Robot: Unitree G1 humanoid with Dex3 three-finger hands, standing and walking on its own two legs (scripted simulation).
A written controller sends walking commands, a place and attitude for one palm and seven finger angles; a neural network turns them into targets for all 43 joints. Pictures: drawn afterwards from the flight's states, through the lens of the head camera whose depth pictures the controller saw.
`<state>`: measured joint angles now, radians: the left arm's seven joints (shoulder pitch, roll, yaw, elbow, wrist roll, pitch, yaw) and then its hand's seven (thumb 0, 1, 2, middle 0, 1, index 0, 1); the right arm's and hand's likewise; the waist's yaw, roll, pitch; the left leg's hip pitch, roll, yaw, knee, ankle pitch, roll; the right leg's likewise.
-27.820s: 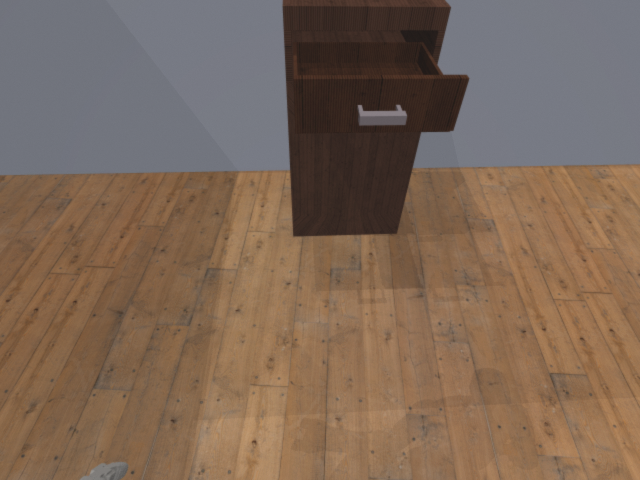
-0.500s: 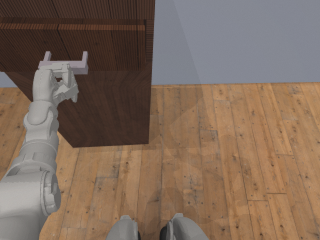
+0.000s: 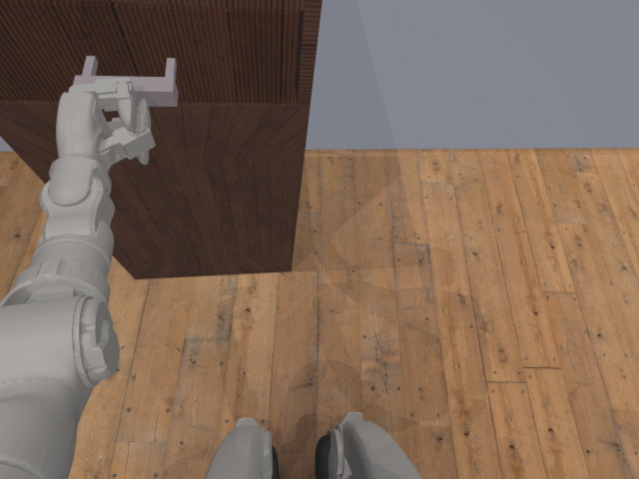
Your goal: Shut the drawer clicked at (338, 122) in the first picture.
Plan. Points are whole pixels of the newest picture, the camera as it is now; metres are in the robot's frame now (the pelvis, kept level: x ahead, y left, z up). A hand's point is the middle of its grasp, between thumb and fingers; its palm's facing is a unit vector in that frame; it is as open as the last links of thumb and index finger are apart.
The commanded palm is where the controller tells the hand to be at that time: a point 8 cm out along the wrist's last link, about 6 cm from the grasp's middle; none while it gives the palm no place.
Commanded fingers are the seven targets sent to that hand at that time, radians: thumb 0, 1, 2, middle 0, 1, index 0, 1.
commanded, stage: push the drawer shut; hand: left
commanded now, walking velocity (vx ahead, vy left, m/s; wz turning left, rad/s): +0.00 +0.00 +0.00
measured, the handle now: (129, 78) +0.59 +0.20 +0.08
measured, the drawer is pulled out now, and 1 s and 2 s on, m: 0.00 0.00 0.00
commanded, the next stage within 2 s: pull the fist back off the drawer in 0.04 s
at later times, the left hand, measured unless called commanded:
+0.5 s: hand (147, 130) +0.52 +0.17 +0.07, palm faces +0.05 -1.00 -0.05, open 2.9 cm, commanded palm +0.50 +0.19 +0.08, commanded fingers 0.00 0.90 0.90 -1.40 -1.60 -1.40 -1.60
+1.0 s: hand (136, 140) +0.50 +0.18 +0.08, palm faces +0.05 -1.00 -0.03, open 3.3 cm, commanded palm +0.45 +0.22 +0.09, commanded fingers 0.00 0.90 0.90 -1.40 -1.60 -1.40 -1.60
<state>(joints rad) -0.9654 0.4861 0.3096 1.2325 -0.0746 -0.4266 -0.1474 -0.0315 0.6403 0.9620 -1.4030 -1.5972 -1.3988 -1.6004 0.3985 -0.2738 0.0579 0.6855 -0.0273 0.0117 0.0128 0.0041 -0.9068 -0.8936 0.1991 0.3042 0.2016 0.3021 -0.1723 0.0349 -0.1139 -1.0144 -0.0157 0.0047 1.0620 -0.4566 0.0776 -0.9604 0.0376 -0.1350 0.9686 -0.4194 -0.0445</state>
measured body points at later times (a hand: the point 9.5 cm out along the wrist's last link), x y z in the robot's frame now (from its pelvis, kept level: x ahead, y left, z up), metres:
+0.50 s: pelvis -0.01 +0.00 +0.00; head +0.13 +0.04 +0.43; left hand +0.51 +0.23 +0.07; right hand -0.02 -0.26 -0.10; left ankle +0.02 +0.06 -0.66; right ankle +0.02 -0.10 -0.66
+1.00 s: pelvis +0.04 -0.01 +0.02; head +0.14 +0.01 +0.46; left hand +0.49 +0.24 +0.08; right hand +0.07 -0.26 -0.09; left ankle +0.02 +0.06 -0.66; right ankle +0.02 -0.10 -0.66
